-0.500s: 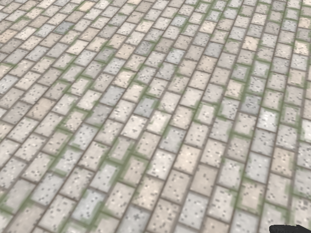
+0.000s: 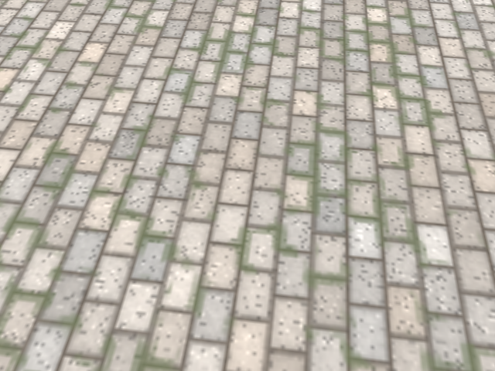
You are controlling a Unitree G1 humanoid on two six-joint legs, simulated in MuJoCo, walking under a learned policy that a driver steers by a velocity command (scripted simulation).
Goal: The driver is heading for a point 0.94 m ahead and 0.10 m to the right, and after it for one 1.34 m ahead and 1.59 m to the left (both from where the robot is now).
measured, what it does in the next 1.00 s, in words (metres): walks ahead, turning right: right foot, then left foot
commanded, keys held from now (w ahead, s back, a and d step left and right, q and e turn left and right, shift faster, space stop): w+e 0.28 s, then w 0.72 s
